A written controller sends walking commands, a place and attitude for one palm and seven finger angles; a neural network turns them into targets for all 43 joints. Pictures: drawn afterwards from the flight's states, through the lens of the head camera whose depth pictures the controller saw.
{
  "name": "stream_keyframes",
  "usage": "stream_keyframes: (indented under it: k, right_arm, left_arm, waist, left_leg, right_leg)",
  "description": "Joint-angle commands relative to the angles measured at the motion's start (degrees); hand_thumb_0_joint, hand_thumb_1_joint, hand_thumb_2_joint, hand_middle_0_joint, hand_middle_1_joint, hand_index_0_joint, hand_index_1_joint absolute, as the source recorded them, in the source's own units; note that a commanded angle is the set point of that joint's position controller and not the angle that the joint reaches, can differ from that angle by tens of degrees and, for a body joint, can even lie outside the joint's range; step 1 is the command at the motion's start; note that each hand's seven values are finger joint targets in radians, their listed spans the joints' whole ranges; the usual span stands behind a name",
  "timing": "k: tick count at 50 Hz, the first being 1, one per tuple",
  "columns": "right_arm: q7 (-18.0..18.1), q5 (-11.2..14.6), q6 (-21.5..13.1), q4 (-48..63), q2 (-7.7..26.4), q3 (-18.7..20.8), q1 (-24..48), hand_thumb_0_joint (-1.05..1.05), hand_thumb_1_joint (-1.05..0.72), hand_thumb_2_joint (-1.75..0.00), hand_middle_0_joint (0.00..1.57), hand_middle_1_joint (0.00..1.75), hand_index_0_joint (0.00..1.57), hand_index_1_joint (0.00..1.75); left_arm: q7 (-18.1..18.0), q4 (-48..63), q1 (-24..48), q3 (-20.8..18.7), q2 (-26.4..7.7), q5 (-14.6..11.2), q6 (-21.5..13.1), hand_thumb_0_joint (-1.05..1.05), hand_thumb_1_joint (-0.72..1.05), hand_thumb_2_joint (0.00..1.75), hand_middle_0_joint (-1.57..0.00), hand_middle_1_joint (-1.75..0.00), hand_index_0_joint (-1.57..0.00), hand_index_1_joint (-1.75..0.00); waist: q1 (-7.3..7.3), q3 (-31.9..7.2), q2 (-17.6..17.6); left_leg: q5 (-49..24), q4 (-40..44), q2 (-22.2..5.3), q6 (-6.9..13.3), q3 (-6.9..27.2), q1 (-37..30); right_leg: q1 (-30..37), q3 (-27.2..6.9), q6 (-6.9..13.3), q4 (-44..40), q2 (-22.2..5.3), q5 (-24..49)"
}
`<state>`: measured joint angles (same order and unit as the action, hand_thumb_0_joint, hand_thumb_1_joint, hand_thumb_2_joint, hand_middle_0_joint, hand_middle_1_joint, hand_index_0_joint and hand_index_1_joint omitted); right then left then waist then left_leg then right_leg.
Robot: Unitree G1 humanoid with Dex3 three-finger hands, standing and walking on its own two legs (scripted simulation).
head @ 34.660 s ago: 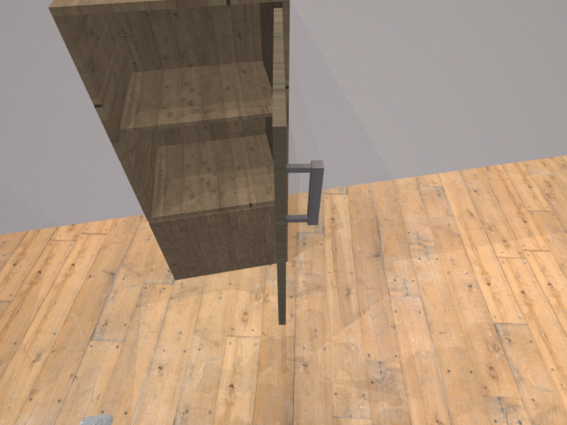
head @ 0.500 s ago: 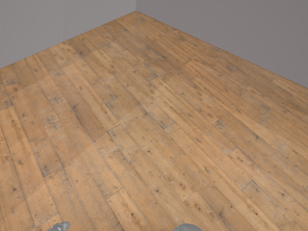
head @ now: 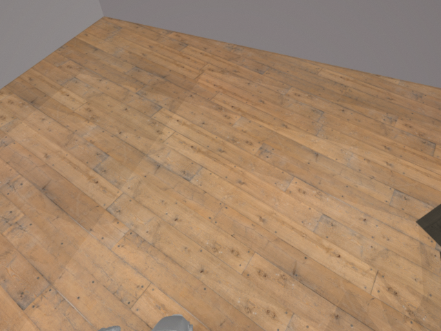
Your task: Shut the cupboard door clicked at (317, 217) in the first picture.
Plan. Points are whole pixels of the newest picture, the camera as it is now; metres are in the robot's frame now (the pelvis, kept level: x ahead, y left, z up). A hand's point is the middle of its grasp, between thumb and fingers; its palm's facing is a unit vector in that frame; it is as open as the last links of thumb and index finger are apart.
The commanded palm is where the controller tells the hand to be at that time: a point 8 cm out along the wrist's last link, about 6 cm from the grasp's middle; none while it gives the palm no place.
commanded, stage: turn to face it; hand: left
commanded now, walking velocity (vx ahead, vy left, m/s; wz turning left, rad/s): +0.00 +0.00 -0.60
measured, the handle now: out of the picture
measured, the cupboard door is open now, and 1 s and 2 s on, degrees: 48 48 48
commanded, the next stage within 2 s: take the last steps up to it in 1.68 s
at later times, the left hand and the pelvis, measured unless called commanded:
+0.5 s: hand (145, 303) +0.19 +0.17 -0.16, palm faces -0.29 -0.92 -0.27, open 7.4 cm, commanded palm none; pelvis +0.01 +0.00 -0.01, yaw -19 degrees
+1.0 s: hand (158, 283) +0.23 +0.16 -0.17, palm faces -0.52 -0.83 -0.19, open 7.4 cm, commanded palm none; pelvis +0.05 +0.02 +0.00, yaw -35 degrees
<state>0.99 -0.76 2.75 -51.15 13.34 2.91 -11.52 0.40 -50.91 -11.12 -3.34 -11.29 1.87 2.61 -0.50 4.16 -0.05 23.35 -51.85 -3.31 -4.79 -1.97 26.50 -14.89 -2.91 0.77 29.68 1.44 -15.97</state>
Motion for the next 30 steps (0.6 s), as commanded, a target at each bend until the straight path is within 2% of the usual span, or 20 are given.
stream_keyframes:
  k: [1, 2, 3, 4, 5, 6, 7, 8, 10, 15, 19, 20, 22, 23, 24, 25, 26, 27, 28, 30]
  right_arm:
    - [0.63, 0.39, -2.2, 4.6, 4.37, 1.13, -2.13, 0.0, -0.9, -0.9, 0.2, 0.3, 0.2, 0.3]
    - [0.75, 0.47, -2.52, 3.69, 4.54, 1.1, -4.74, 0.0, -0.9, -0.9, 0.2, 0.3, 0.2, 0.3]
    - [1.0, 0.14, -3.12, 2.99, 6.65, 1.29, -7.11, 0.0, -0.9, -0.9, 0.2, 0.3, 0.2, 0.3]
    - [1.15, -0.78, -3.65, 3.16, 12.22, 2.1, -8.28, 0.0, -0.9, -0.9, 0.2, 0.3, 0.2, 0.3]
    - [1.45, -0.98, -3.35, 4.1, 14.74, 2.37, -9.22, 0.0, -0.9, -0.9, 0.2, 0.3, 0.2, 0.3]
    - [1.9, -1.25, -3.66, 3.44, 13.26, 2.04, -8.21, 0.0, -0.9, -0.9, 0.2, 0.3, 0.2, 0.3]
    - [1.97, -1.17, -3.71, 4.59, 11.85, 1.48, -5.63, 0.0, -0.9, -0.9, 0.2, 0.3, 0.2, 0.3]
    - [1.94, -1.26, -3.69, 5.15, 10.19, 1.13, -3.65, 0.0, -0.9, -0.9, 0.2, 0.3, 0.2, 0.3]
    - [1.93, -1.26, -3.57, 4.98, 9.27, 0.92, -2.81, 0.0, -0.9, -0.9, 0.2, 0.3, 0.2, 0.3]
    - [1.54, -1.11, -3.27, 3.06, 9.55, 1.71, -5.0, 0.0, -0.9, -0.9, 0.2, 0.3, 0.2, 0.3]
    - [0.92, -1.19, -2.86, 2.2, 10.91, 2.64, -4.88, 0.0, -0.9, -0.9, 0.2, 0.3, 0.2, 0.3]
    - [0.8, -1.17, -2.77, 2.01, 11.38, 2.87, -4.72, 0.0, -0.9, -0.9, 0.2, 0.3, 0.2, 0.3]
    - [0.43, -0.74, -2.51, 2.23, 11.54, 3.09, -3.24, 0.0, -0.9, -0.9, 0.2, 0.3, 0.2, 0.3]
    - [0.1, -0.36, -2.42, 2.85, 10.47, 3.14, -2.38, 0.0, -0.9, -0.9, 0.2, 0.3, 0.2, 0.3]
    - [-0.2, 0.0, -2.19, 5.09, 5.78, 1.99, -1.4, 0.0, -0.9, -0.9, 0.2, 0.3, 0.2, 0.3]
    - [0.06, -0.11, -1.36, 6.96, 5.94, 1.35, 1.67, 0.0, -0.9, -0.9, 0.2, 0.3, 0.2, 0.3]
    - [0.62, -0.02, -0.95, 7.04, 5.91, 1.32, 2.85, 0.0, -0.9, -0.9, 0.2, 0.3, 0.2, 0.3]
    - [0.68, -0.06, -0.95, 6.63, 6.6, 1.62, 3.46, 0.0, -0.9, -0.9, 0.2, 0.3, 0.2, 0.3]
    - [0.48, -0.19, -1.25, 5.51, 7.14, 1.58, 2.63, 0.0, -0.9, -0.9, 0.2, 0.3, 0.2, 0.3]
    - [0.05, -0.29, -1.36, 4.42, 6.26, 1.41, 1.05, 0.0, -0.9, -0.9, 0.2, 0.3, 0.2, 0.3]
  left_arm:
    - [-0.54, 4.55, 1.27, -3.94, -13.31, -0.34, -0.91, 0.0, 0.9, 0.9, -0.2, -0.3, -0.2, -0.3]
    - [-0.56, 4.62, 2.44, -3.86, -12.49, -0.54, -0.71, 0.0, 0.9, 0.9, -0.2, -0.3, -0.2, -0.3]
    - [-0.47, 5.19, 2.41, -3.5, -10.65, -1.06, -0.33, 0.0, 0.9, 0.9, -0.2, -0.3, -0.2, -0.3]
    - [-0.03, 5.99, -0.01, -2.82, -6.75, -1.58, 0.0, 0.0, 0.9, 0.9, -0.2, -0.3, -0.2, -0.3]
    - [0.22, 6.92, 0.05, -2.53, -6.88, -1.25, -0.29, 0.0, 0.9, 0.9, -0.2, -0.3, -0.2, -0.3]
    - [0.19, 6.11, 1.8, -2.85, -8.03, -0.34, 0.16, 0.0, 0.9, 0.9, -0.2, -0.3, -0.2, -0.3]
    - [0.53, 5.96, 2.03, -3.21, -8.54, -0.31, 0.17, 0.0, 0.9, 0.9, -0.2, -0.3, -0.2, -0.3]
    - [0.99, 5.25, 2.32, -3.45, -8.22, -0.48, 0.22, 0.0, 0.9, 0.9, -0.2, -0.3, -0.2, -0.3]
    - [1.54, 4.78, 2.02, -3.16, -6.63, -0.71, 0.78, 0.0, 0.9, 0.9, -0.2, -0.3, -0.2, -0.3]
    - [1.99, 5.81, 4.38, -2.73, -5.18, -0.72, 1.2, 0.0, 0.9, 0.9, -0.2, -0.3, -0.2, -0.3]
    - [1.95, 6.19, 4.84, -2.19, -4.95, -0.6, 0.52, 0.0, 0.9, 0.9, -0.2, -0.3, -0.2, -0.3]
    - [1.88, 6.21, 4.52, -2.21, -5.01, -0.6, 0.28, 0.0, 0.9, 0.9, -0.2, -0.3, -0.2, -0.3]
    - [1.64, 5.17, 0.48, -2.46, -6.57, -0.47, -0.22, 0.0, 0.9, 0.9, -0.2, -0.3, -0.2, -0.3]
    - [1.3, 3.87, -3.83, -3.11, -9.2, -0.3, -0.6, 0.0, 0.9, 0.9, -0.2, -0.3, -0.2, -0.3]
    - [0.56, 3.04, -6.5, -4.1, -15.58, 0.17, -1.47, 0.0, 0.9, 0.9, -0.2, -0.3, -0.2, -0.3]
    - [0.04, 2.27, -8.83, -4.04, -18.13, -0.76, -1.37, 0.0, 0.9, 0.9, -0.2, -0.3, -0.2, -0.3]
    - [-0.64, 2.63, -7.08, -4.39, -17.64, -0.64, -1.34, 0.0, 0.9, 0.9, -0.2, -0.3, -0.2, -0.3]
    - [-1.13, 3.34, -3.64, -4.25, -15.89, -0.65, -1.12, 0.0, 0.9, 0.9, -0.2, -0.3, -0.2, -0.3]
    - [-1.14, 4.16, -0.57, -3.52, -13.84, -0.7, -1.19, 0.0, 0.9, 0.9, -0.2, -0.3, -0.2, -0.3]
    - [-0.98, 4.9, 1.39, -2.91, -12.21, -0.63, -1.65, 0.0, 0.9, 0.9, -0.2, -0.3, -0.2, -0.3]
  waist:
    - [-0.21, -6.39, -9.42]
    - [-1.85, -6.95, -7.97]
    - [-2.51, -8.09, -2.04]
    - [-1.98, -9.57, 14.11]
    - [-2.4, -9.5, 16.73]
    - [-2.76, -8.51, 15.5]
    - [-1.2, -6.72, 12.74]
    - [-0.51, -5.08, 9.37]
    - [-0.01, -4.79, 8.36]
    - [-1.37, -5.46, 9.95]
    - [-1.88, -6.26, 12.37]
    - [-1.75, -6.53, 12.32]
    - [0.77, -7.33, 10.02]
    - [3.04, -8.8, 4.58]
    - [4.67, -8.87, -14.91]
    - [5.98, -7.28, -15.49]
    - [4.83, -6.45, -15.71]
    - [3.78, -5.0, -16.24]
    - [2.29, -4.51, -13.87]
    - [0.53, -5.67, -9.8]
  left_leg:
    - [-3.09, 14.57, 1.97, 0.56, -0.77, -6.85]
    - [-8.12, 21.75, 1.83, 0.82, -0.5, -11.89]
    - [-11.3, 29.61, -1.61, 1.93, 2.29, -18.74]
    - [-17.73, 33.97, -15.28, 7.11, 16.8, -24.97]
    - [-24.09, 34.79, -24.91, 13.38, 23.3, -23.46]
    - [-26.15, 35.44, -23.93, 13.39, 22.08, -21.0]
    - [-28.57, 34.11, -22.23, 13.3, 18.26, -18.85]
    - [-31.41, 33.38, -19.65, 12.89, 13.08, -17.47]
    - [-34.43, 32.26, -16.25, 11.79, 5.35, -18.95]
    - [-31.71, 31.79, -17.08, 12.52, 0.41, -21.29]
    - [-33.86, 28.17, -17.84, 11.98, -2.57, -21.7]
    - [-33.88, 26.74, -18.09, 11.32, -3.28, -21.28]
    - [-29.51, 20.58, -16.45, 7.9, -6.09, -17.03]
    - [-21.79, 13.53, -14.3, 5.03, -8.4, -11.32]
    - [4.59, 0.64, -5.57, 1.23, -11.98, 3.28]
    - [14.86, -10.02, -1.82, 0.7, -4.83, 8.12]
    - [12.17, -15.06, -2.16, 0.9, 0.28, 11.31]
    - [8.35, -17.09, -2.96, 0.83, 2.14, 12.79]
    - [3.86, -16.77, -3.8, 0.46, 2.63, 12.14]
    - [0.29, -12.77, -3.03, -0.29, 1.31, 7.49]
  right_leg:
    - [1.24, -16.16, 8.42, -5.04, -12.63, 21.71]
    - [-1.2, -15.57, 6.39, -2.6, -11.35, 19.3]
    - [-6.06, -12.48, 3.55, 1.5, -7.42, 12.87]
    - [-14.83, -4.84, -0.19, 12.74, 1.17, -5.26]
    - [-17.28, 0.91, -1.67, 25.64, 1.47, -21.15]
    - [-18.13, -1.75, -2.46, 33.8, -0.21, -18.93]
    - [-18.61, -1.01, -2.69, 37.98, -1.66, -16.71]
    - [-18.07, -0.15, -3.19, 39.53, -2.48, -13.8]
    - [-17.29, 1.84, -3.96, 38.11, -2.99, -10.43]
    - [-14.28, 5.07, -4.07, 26.89, -3.96, -9.31]
    - [-8.76, 8.44, -2.91, 15.45, -2.13, -9.15]
    - [-6.95, 8.93, -2.47, 12.0, -1.83, -8.07]
    - [2.01, 9.77, -1.28, 0.26, -1.11, 2.42]
    - [10.07, 5.09, 0.4, -5.75, -4.53, 8.23]
    - [18.38, -14.22, 5.76, -10.69, -18.65, 21.79]
    - [13.6, -20.58, 10.88, -10.74, -24.54, 31.09]
    - [11.8, -21.56, 12.48, -11.86, -23.03, 25.9]
    - [10.5, -20.81, 12.01, -12.02, -20.95, 20.94]
    - [9.84, -15.97, 11.1, -11.05, -18.2, 19.85]
    - [7.01, -10.78, 9.71, -9.25, -15.15, 24.74]
